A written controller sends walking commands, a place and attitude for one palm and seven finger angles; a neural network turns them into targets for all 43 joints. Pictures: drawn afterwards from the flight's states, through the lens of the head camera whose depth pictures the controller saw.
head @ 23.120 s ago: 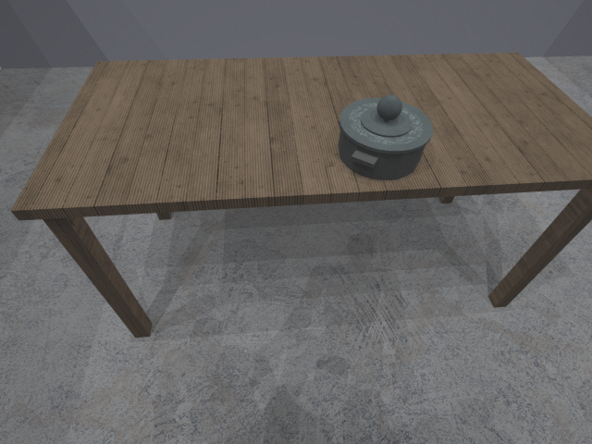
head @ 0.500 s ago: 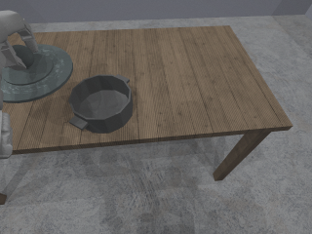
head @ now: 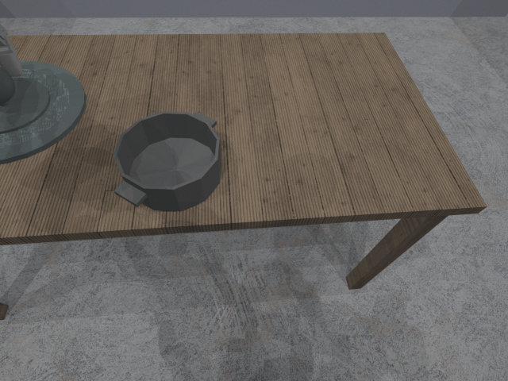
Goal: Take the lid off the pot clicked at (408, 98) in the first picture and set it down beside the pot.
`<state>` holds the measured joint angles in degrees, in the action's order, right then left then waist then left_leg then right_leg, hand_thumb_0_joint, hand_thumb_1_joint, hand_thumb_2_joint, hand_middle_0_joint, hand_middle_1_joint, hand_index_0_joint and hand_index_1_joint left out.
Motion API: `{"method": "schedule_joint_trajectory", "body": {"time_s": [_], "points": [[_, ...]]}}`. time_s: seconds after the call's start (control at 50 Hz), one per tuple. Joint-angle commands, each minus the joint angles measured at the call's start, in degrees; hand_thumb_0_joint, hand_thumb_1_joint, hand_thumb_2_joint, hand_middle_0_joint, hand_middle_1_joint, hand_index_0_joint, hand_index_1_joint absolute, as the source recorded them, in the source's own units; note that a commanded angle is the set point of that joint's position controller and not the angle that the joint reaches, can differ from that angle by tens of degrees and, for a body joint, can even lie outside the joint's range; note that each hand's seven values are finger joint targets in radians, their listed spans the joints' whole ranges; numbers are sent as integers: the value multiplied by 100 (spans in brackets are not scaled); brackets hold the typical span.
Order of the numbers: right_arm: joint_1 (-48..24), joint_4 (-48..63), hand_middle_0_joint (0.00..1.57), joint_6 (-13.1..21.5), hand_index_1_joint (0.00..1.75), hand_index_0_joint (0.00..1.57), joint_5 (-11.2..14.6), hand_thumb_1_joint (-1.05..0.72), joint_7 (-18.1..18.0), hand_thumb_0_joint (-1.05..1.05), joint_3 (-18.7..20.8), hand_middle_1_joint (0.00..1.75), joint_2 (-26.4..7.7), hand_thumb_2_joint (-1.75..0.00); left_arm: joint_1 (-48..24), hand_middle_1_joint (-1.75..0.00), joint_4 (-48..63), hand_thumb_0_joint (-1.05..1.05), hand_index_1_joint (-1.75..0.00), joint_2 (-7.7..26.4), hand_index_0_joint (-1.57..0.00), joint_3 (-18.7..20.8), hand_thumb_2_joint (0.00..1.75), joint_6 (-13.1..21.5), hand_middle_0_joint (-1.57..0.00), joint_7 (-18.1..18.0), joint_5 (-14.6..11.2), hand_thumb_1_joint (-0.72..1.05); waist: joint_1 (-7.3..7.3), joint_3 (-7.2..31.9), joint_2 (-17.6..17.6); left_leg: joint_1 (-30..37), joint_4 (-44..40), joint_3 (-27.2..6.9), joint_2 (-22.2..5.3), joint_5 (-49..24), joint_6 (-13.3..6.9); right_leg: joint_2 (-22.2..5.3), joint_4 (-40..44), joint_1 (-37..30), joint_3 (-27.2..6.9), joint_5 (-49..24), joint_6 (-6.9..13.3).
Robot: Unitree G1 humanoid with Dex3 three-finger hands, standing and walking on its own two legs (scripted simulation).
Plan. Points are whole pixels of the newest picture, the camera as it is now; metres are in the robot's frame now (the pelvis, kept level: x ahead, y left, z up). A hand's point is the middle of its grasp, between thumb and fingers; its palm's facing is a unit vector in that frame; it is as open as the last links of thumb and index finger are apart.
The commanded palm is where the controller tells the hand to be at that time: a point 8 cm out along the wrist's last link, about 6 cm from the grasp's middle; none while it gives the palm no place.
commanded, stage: move the lid sideways beside the pot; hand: left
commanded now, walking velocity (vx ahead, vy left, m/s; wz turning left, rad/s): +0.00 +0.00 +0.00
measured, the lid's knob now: out of the picture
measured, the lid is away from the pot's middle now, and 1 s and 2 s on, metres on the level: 0.21 0.24 0.24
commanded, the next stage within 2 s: lower the lid onto the table in 0.74 s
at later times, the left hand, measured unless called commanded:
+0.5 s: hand out of the picture +0.46 +0.37 +0.20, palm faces -0.36 -0.14 -0.92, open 8.4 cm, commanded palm +0.52 +0.37 +0.28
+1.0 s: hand out of the picture +0.47 +0.37 +0.20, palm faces -0.36 -0.15 -0.92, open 8.4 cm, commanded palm +0.52 +0.37 +0.27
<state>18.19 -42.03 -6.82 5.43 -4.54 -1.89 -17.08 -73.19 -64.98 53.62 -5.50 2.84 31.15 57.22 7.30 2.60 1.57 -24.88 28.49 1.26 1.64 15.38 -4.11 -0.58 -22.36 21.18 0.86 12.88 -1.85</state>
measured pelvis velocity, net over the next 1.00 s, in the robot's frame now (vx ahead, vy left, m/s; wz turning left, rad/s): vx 0.00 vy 0.01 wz -0.01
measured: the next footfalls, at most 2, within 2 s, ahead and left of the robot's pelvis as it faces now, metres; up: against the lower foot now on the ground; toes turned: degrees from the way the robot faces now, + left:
none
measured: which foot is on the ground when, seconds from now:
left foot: down 0.00-1.00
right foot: down 0.00-1.00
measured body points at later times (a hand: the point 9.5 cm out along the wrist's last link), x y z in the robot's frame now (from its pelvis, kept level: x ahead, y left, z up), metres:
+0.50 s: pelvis +0.00 +0.01 +0.00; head +0.08 +0.02 +0.44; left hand +0.47 +0.37 +0.25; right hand +0.00 -0.28 -0.12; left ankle -0.03 +0.07 -0.74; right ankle -0.03 -0.15 -0.74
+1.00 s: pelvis +0.00 +0.01 -0.01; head +0.09 +0.03 +0.43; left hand +0.49 +0.37 +0.25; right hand -0.01 -0.27 -0.12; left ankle -0.03 +0.07 -0.74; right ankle -0.03 -0.15 -0.74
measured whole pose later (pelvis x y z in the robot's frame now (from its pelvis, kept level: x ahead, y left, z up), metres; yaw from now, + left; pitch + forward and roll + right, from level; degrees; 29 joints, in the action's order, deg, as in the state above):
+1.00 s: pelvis +0.00 +0.01 -0.01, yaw -1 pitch +13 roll -3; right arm 20.4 -42.3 -7.1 6.2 -5.0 -3.3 -17.1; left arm -76.9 -69.9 58.5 -5.3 3.3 31.7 58.6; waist 8.4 2.2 1.6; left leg -28.9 32.7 1.6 1.2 17.4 -4.9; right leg -0.2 -24.3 24.3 0.5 13.5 -2.4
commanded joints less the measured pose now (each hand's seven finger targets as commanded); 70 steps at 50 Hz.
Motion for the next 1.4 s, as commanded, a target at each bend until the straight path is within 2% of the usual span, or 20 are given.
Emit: {"method": "schedule_joint_trajectory", "body": {"time_s": [0.0,0.06,0.08,0.16,0.2,0.3,0.32,0.36,0.44,0.5,0.6,0.66,0.82,0.88,0.98,1.08,1.12,1.22,1.28,1.38], "points": [[601,290,20,82,30,20,-37,-90,-61,0,357,30,-1085,-90,-3212,-109,1290,0,-108,1821,-77,546,100,42,-81,-299,-24,55,14,2745,907,2561,281,-429,-222,-4082,-38,365,-75,-36,205,-1883,262],[553,327,20,27,30,20,18,-90,-63,0,326,30,-1104,-90,-2995,-109,1052,0,-108,1853,-77,515,100,34,-81,-268,-50,55,-8,2549,825,2293,268,-357,-199,-3928,-66,326,-78,-100,203,-1971,278],[577,300,20,-2,30,20,-9,-90,-57,0,315,30,-1118,-90,-3113,-109,1123,0,-108,2084,-77,653,100,34,-81,-284,5,55,-16,2628,748,2252,277,-369,-203,-3856,-71,343,-106,-207,188,-1984,257],[596,308,20,-11,30,20,32,-90,-79,0,296,30,-1113,-90,-3269,-109,1239,0,-108,1978,-77,447,100,46,-81,-292,40,55,16,2646,1210,2470,289,-396,-243,-4129,-2,349,-72,-17,221,-1890,293],[643,333,20,-6,30,20,-14,-90,-91,0,292,30,-1113,-90,-3285,-109,1309,0,-108,2390,-77,781,100,69,-81,-342,125,55,-8,2897,1162,2534,358,-409,-223,-4145,-38,380,-123,-110,204,-1880,264],[669,278,20,-6,30,20,37,-90,-102,0,298,30,-1109,-90,-3120,-109,970,0,-108,1841,-77,354,100,15,-81,-258,1,55,102,2482,991,2361,315,-383,-254,-3720,-48,386,-57,162,259,-1643,249],[666,254,20,2,30,20,31,-90,-101,0,298,30,-1124,-90,-3200,-109,1053,0,-108,1970,-77,440,100,7,-81,-250,-7,55,72,2441,950,2299,293,-362,-260,-3494,-73,379,-37,100,258,-1605,251],[643,269,20,24,30,20,68,-90,-115,0,288,30,-1127,-90,-3228,-109,1133,0,-108,1648,-77,158,100,6,-81,-235,-36,55,94,2434,1268,2427,267,-376,-273,-3635,-9,364,-30,272,285,-1522,296],[711,258,20,74,30,20,64,-90,-172,0,245,30,-1126,-90,-3215,-109,1028,0,-108,2000,-77,369,100,23,-81,-259,27,55,111,2409,1000,2116,251,-317,-220,-2950,-74,391,-56,73,266,-1366,283],[694,251,20,105,30,20,70,-90,-205,0,230,30,-1139,-90,-3473,-109,1371,0,-108,2122,-77,416,100,84,-81,-264,-22,55,94,2619,1268,2269,267,-334,-241,-3119,-53,379,-90,25,243,-1459,283],[777,244,20,155,30,20,76,-90,-248,0,203,30,-1147,-90,-3333,-109,1262,0,-108,2299,-77,549,100,151,-81,-268,-16,55,83,2616,1151,2206,307,-342,-247,-3147,-36,396,-141,-6,265,-1473,268],[764,248,20,183,30,20,88,-90,-245,0,217,30,-1151,-90,-3344,-109,1258,0,-108,2092,-77,384,100,186,-81,-223,-36,55,63,2500,1410,2296,320,-368,-275,-3419,22,382,-136,175,296,-1470,304],[897,243,20,111,30,20,60,-90,-187,0,214,30,-1162,-90,-3231,-109,844,0,-108,2325,-77,561,100,95,-81,-233,94,55,76,2509,989,2092,419,-383,-243,-3524,0,432,-207,83,284,-1621,257],[902,203,20,86,30,20,68,-90,-152,0,244,30,-1170,-90,-3155,-109,717,0,-108,1892,-77,265,100,51,-81,-199,73,55,114,2379,1107,2206,443,-400,-300,-3659,47,436,-210,389,312,-1523,251],[973,204,20,44,30,20,41,-90,-149,0,250,30,-1187,-90,-3212,-109,962,0,-108,2238,-77,541,100,92,-81,-256,100,55,80,2722,983,2221,529,-391,-294,-3875,19,446,-291,201,279,-1752,246],[981,179,20,43,30,20,23,-90,-169,0,272,30,-1172,-90,-3400,-109,1196,0,-108,2242,-77,542,100,138,-81,-287,81,55,101,2840,1368,2443,592,-414,-315,-4085,46,450,-289,359,265,-1707,248],[1017,198,20,52,30,20,13,-90,-177,0,262,30,-1160,-90,-3234,-109,1032,0,-108,2330,-77,622,100,159,-81,-311,99,55,106,2793,1292,2330,606,-401,-287,-3929,33,458,-288,340,273,-1632,244],[1013,190,20,51,30,20,44,-90,-192,0,255,30,-1150,-90,-3085,-109,923,0,-108,1983,-77,390,100,185,-81,-327,56,55,151,2576,1417,2289,594,-396,-307,-3663,60,463,-286,595,314,-1414,263],[998,195,20,36,30,20,14,-90,-206,0,255,30,-1184,-90,-3179,-109,1223,0,-108,2339,-77,691,100,250,-81,-359,59,55,80,2827,1348,2335,650,-431,-326,-3844,71,467,-354,445,292,-1517,257],[1018,174,20,42,30,20,18,-90,-221,0,276,30,-1167,-90,-2913,-109,1061,0,-108,2142,-77,629,100,301,-81,-368,-13,55,122,2810,1223,2296,713,-401,-320,-3808,44,469,-394,561,296,-1511,234]]}}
